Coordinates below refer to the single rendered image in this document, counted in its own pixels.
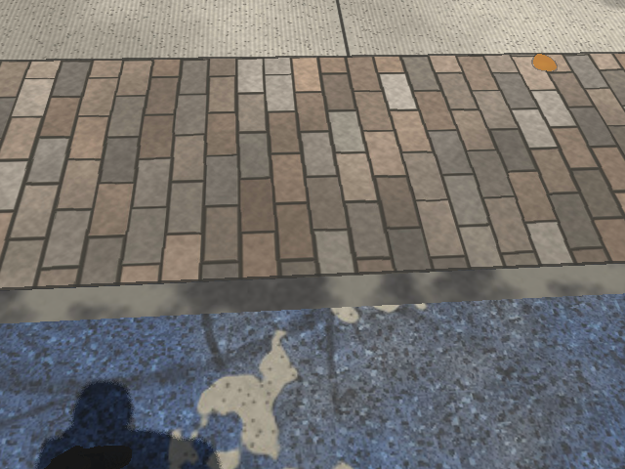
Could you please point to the left robot hand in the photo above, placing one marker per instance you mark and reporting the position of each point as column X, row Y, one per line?
column 106, row 457

